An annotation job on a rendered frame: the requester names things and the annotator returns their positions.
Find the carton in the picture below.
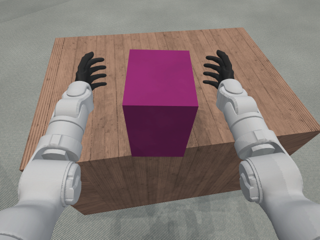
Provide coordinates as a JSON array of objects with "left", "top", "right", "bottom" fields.
[{"left": 122, "top": 49, "right": 199, "bottom": 157}]

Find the left robot upper arm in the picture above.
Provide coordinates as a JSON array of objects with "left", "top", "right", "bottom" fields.
[{"left": 0, "top": 159, "right": 82, "bottom": 240}]

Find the pedestal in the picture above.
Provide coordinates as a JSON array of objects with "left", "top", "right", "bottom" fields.
[{"left": 19, "top": 27, "right": 320, "bottom": 215}]

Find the right robot upper arm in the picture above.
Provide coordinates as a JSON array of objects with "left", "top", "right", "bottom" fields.
[{"left": 239, "top": 152, "right": 320, "bottom": 240}]

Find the robot left hand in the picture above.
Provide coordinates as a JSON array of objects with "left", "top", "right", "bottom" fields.
[{"left": 75, "top": 52, "right": 107, "bottom": 91}]

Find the robot left forearm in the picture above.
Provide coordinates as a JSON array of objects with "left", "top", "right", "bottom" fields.
[{"left": 17, "top": 81, "right": 94, "bottom": 200}]

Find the robot right forearm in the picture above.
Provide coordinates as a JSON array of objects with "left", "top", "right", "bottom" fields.
[{"left": 216, "top": 78, "right": 303, "bottom": 192}]

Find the robot right hand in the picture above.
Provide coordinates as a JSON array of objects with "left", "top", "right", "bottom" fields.
[{"left": 203, "top": 50, "right": 235, "bottom": 89}]

